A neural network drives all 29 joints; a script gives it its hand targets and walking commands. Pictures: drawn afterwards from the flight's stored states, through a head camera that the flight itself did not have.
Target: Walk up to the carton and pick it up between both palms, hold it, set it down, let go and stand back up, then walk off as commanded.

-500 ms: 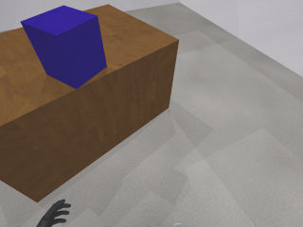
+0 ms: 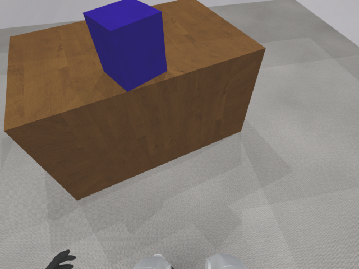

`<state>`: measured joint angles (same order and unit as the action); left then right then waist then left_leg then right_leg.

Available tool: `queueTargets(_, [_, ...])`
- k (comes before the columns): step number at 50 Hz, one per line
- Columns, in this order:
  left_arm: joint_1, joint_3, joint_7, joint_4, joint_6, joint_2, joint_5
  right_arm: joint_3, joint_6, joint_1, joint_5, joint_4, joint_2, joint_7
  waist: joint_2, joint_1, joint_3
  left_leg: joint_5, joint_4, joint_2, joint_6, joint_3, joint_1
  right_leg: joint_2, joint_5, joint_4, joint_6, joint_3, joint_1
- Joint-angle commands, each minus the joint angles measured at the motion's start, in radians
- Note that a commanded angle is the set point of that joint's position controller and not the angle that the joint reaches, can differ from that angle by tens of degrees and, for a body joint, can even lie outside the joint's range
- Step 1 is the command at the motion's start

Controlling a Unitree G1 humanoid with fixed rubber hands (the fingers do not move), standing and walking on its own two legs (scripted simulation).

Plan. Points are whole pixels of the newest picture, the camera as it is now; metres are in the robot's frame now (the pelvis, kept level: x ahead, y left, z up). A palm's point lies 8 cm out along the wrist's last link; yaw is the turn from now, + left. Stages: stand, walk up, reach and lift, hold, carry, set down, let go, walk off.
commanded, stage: walk up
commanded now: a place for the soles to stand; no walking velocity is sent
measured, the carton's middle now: (129, 44) +0.91 +0.23 +0.02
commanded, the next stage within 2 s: none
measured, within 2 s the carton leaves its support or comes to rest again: neither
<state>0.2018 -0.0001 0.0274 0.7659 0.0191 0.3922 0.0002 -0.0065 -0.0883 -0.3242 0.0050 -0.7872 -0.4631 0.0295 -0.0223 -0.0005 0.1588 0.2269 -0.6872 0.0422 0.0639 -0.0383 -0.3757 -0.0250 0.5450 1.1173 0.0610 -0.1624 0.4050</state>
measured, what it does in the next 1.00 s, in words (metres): steps to the left, turning left: right foot, then left foot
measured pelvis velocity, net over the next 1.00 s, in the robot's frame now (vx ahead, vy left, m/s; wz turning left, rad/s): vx -0.01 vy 0.13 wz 0.34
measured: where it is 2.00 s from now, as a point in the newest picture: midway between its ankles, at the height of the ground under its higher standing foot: outside the picture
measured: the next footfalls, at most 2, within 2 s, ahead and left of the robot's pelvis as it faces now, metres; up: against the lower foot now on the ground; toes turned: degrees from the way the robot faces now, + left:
right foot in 0.10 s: +0.02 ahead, -0.17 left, +0.00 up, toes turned +1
left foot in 0.38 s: +0.01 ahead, +0.19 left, +0.00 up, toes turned +13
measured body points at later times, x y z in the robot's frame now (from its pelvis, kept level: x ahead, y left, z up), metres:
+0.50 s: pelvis -0.04 +0.06 -0.02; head +0.02 +0.06 +0.43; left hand -0.07 +0.40 -0.10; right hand +0.17 -0.22 -0.13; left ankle -0.03 +0.18 -0.71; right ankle -0.01 -0.10 -0.67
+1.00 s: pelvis -0.01 +0.13 -0.02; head +0.04 +0.13 +0.43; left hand -0.04 +0.46 -0.11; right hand +0.21 -0.14 -0.12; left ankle +0.01 +0.25 -0.71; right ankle +0.05 -0.03 -0.71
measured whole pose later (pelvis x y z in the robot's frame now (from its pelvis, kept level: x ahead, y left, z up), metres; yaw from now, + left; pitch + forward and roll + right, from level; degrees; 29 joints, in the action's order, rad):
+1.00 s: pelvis -0.01 +0.13 -0.02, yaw +19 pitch -3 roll +0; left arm 0.28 0.00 0.04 0.76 0.07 0.43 0.00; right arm -0.03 0.05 -0.24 0.02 -0.69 -0.49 0.01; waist -0.03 0.00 0.16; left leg 0.36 -0.87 0.03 0.03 0.00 -0.46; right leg -0.15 0.47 0.95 0.02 -0.04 0.39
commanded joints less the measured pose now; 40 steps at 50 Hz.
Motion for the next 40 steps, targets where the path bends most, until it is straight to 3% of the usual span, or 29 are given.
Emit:
queueTargets(1, [0.385,0.153,0.041,0.012,-0.001,0.274,-0.015,-0.124,0.01,0.382,0.094,0.279,-0.195,0.005,-0.182,0.156,0.018,0.172,0.193,-0.172,0.109,0.299,-0.572,-0.095,0.053,-0.288,-0.148,0.277,-0.347])
queueTargets(2, [0.449,0.16,0.044,0.046,0.01,0.275,-0.009,-0.127,0.002,0.373,0.099,0.293,-0.18,0.016,-0.069,0.175,-0.044,0.227,0.029,-0.093,0.073,0.26,-0.555,-0.123,-0.074,-0.527,-0.148,0.263,-0.422])
queueTargets(3, [0.404,0.165,0.053,0.035,0.023,0.316,0.008,-0.11,-0.001,0.282,0.086,0.29,-0.121,0.029,0.176,0.137,-0.054,0.23,-0.198,0.023,0.048,0.179,-0.46,-0.191,-0.068,-0.77,-0.135,0.338,-0.331])
queueTargets(4, [0.293,0.175,0.061,0.0,0.032,0.374,0.046,-0.107,0.001,0.208,0.072,0.266,-0.117,0.034,0.258,0.07,-0.087,0.238,-0.402,0.038,-0.017,0.218,-0.449,-0.362,-0.029,-0.805,-0.203,0.576,-0.23])
queueTargets(5, [0.169,0.172,0.07,-0.053,0.039,0.408,0.051,-0.117,-0.003,0.111,0.067,0.237,-0.166,0.034,0.205,-0.007,-0.097,0.266,-0.539,0.02,-0.044,0.243,-0.403,-0.458,0.001,-0.848,-0.261,0.656,-0.135])
queueTargets(6, [0.086,0.186,0.081,-0.08,0.049,0.446,0.048,-0.149,-0.008,0.067,0.071,0.208,-0.222,0.039,0.159,-0.032,-0.112,0.271,-0.624,-0.006,-0.051,0.297,-0.367,-0.523,0.023,-0.867,-0.316,0.693,-0.059])
queueTargets(7, [0.029,0.191,0.093,-0.096,0.06,0.474,0.047,-0.165,-0.007,0.106,0.071,0.215,-0.252,0.044,0.172,-0.04,-0.079,0.231,-0.682,-0.068,-0.051,0.306,-0.334,-0.571,-0.002,-0.875,-0.355,0.745,0.02])
queueTargets(9, [0.05,0.176,0.097,-0.075,0.081,0.428,0.043,-0.171,-0.006,0.173,0.061,0.2,-0.268,0.057,0.096,-0.041,-0.055,0.201,-0.638,-0.117,-0.06,0.266,-0.352,-0.501,-0.295,-0.712,-0.341,0.548,-0.075])
queueTargets(10, [0.102,0.173,0.091,-0.068,0.084,0.419,0.041,-0.165,-0.002,0.171,0.056,0.181,-0.237,0.061,0.106,-0.028,-0.071,0.183,-0.559,-0.099,-0.059,0.225,-0.347,-0.421,-0.387,-0.646,-0.31,0.407,-0.136])
queueTargets(13, [0.289,0.174,0.083,-0.04,0.086,0.427,0.046,-0.143,0.015,0.282,0.041,0.222,-0.164,0.078,0.182,0.065,-0.091,0.284,-0.357,-0.092,-0.054,0.083,-0.341,-0.38,-0.676,-0.583,-0.298,0.314,-0.264])
queueTargets(14, [0.274,0.179,0.079,-0.037,0.083,0.446,0.046,-0.138,0.02,0.302,0.035,0.232,-0.162,0.079,0.227,0.064,-0.114,0.302,-0.267,-0.108,-0.048,0.073,-0.297,-0.371,-0.645,-0.562,-0.295,0.279,-0.274])
queueTargets(15, [0.254,0.181,0.071,-0.045,0.08,0.453,0.044,-0.136,0.031,0.266,0.021,0.214,-0.148,0.08,0.277,0.053,-0.132,0.309,-0.189,-0.087,-0.045,0.037,-0.23,-0.333,-0.647,-0.525,-0.277,0.217,-0.259])
queueTargets(16, [0.216,0.177,0.063,-0.051,0.073,0.444,0.043,-0.14,0.039,0.22,0.024,0.181,-0.158,0.078,0.255,0.016,-0.159,0.281,-0.114,-0.059,-0.042,-0.009,-0.101,-0.311,-0.611,-0.46,-0.26,0.163,-0.184])
queueTargets(17, [0.153,0.166,0.052,-0.066,0.068,0.439,0.041,-0.156,0.046,0.069,0.022,0.13,-0.17,0.072,0.2,-0.081,-0.216,0.196,-0.017,-0.015,-0.026,-0.058,0.143,-0.276,-0.537,-0.326,-0.227,0.078,-0.053])
queueTargets(18, [0.151,0.142,0.041,-0.073,0.062,0.377,0.043,-0.184,0.054,-0.118,0.027,0.048,-0.216,0.053,0.022,-0.163,-0.292,0.195,0.036,0.032,-0.008,-0.031,0.373,-0.197,-0.491,-0.018,-0.187,-0.005,0.078])
queueTargets(19, [0.144,0.109,0.035,-0.1,0.064,0.266,0.033,-0.191,0.064,-0.175,0.027,0.036,-0.286,0.038,-0.201,-0.179,-0.262,0.218,0.14,-0.097,0.068,0.354,0.451,-0.108,-0.09,0.179,-0.132,0.018,0.338])
queueTargets(20, [0.065,0.099,0.04,-0.147,0.067,0.267,0.015,-0.201,0.072,-0.116,0.016,0.07,-0.362,0.029,-0.306,-0.169,-0.256,0.179,0.314,-0.258,0.166,0.765,0.437,-0.008,0.104,0.24,-0.099,0.05,0.486])
queueTargets(21, [0.037,0.105,0.046,-0.134,0.069,0.322,0.018,-0.201,0.074,-0.081,0.0,0.079,-0.376,0.026,-0.201,-0.156,-0.267,0.148,0.3,-0.314,0.243,0.85,0.395,-0.034,0.106,0.221,-0.09,0.133,0.456])
queueTargets(22, [0.047,0.105,0.044,-0.111,0.074,0.333,0.017,-0.193,0.075,-0.024,-0.002,0.097,-0.337,0.021,-0.101,-0.116,-0.206,0.121,0.278,-0.3,0.247,0.796,0.313,-0.055,0.079,0.197,-0.095,0.153,0.432])
queueTargets(23, [0.082,0.107,0.039,-0.086,0.073,0.307,0.014,-0.181,0.081,0.018,0.01,0.112,-0.285,0.016,-0.06,-0.077,-0.143,0.083,0.248,-0.265,0.235,0.682,0.22,-0.081,0.047,0.153,-0.094,0.166,0.376])
queueTargets(25, [0.146,0.104,0.02,-0.063,0.076,0.288,0.015,-0.164,0.092,0.071,0.022,0.148,-0.264,0.014,-0.088,-0.029,-0.128,0.132,0.242,-0.23,0.199,0.564,0.076,-0.083,0.024,0.039,-0.109,0.172,0.234])
queueTargets(29, [0.163,0.117,0.013,-0.036,0.081,0.287,0.019,-0.148,0.097,0.071,0.026,0.194,-0.239,0.021,-0.108,-0.012,-0.146,0.2,0.235,-0.245,0.23,0.559,-0.033,-0.031,-0.021,-0.167,-0.111,0.139,0.085])
queueTargets(31, [0.185,0.117,0.011,-0.021,0.084,0.271,0.025,-0.143,0.096,0.056,0.021,0.193,-0.235,0.013,-0.091,0.008,-0.162,0.183,0.162,-0.221,0.195,0.514,-0.055,-0.013,-0.077,-0.294,-0.121,0.14,-0.026])
queueTargets(33, [0.304,0.117,0.016,0.021,0.098,0.242,0.035,-0.118,0.093,0.105,0.006,0.204,-0.168,0.003,0.002,0.091,-0.198,0.1,-0.023,-0.138,0.106,0.346,-0.218,-0.009,-0.207,-0.544,-0.152,0.158,-0.335])
queueTargets(34, [0.376,0.136,0.026,0.022,0.105,0.323,0.056,-0.096,0.098,0.092,-0.008,0.21,-0.095,-0.002,0.189,0.134,-0.226,0.176,-0.295,-0.007,0.023,0.253,-0.346,-0.169,-0.047,-0.674,-0.194,0.433,-0.442])
queueTargets(35, [0.302,0.143,0.023,-0.009,0.1,0.393,0.056,-0.082,0.101,0.069,0.002,0.2,-0.07,-0.017,0.301,0.101,-0.179,0.355,-0.446,0.09,-0.02,0.171,-0.457,-0.374,0.012,-0.809,-0.229,0.734,-0.41])
queueTargets(36, [0.25,0.154,0.021,-0.025,0.093,0.433,0.044,-0.112,0.091,0.064,0.011,0.184,-0.186,-0.024,0.183,0.093,-0.168,0.379,-0.509,0.051,-0.026,0.221,-0.444,-0.441,0.037,-0.82,-0.279,0.817,-0.343])
queueTargets(37, [0.199,0.153,0.023,-0.048,0.09,0.427,0.04,-0.121,0.096,0.073,0.015,0.172,-0.226,-0.026,0.158,0.068,-0.091,0.357,-0.538,-0.004,-0.027,0.201,-0.431,-0.482,-0.063,-0.79,-0.35,0.805,-0.27])
queueTargets(40, [0.129,0.139,0.016,-0.065,0.088,0.364,0.036,-0.129,0.111,0.019,0.011,0.137,-0.205,-0.018,0.182,0.027,-0.089,0.295,-0.454,-0.057,-0.032,0.126,-0.347,-0.368,-0.336,-0.682,-0.329,0.512,-0.227])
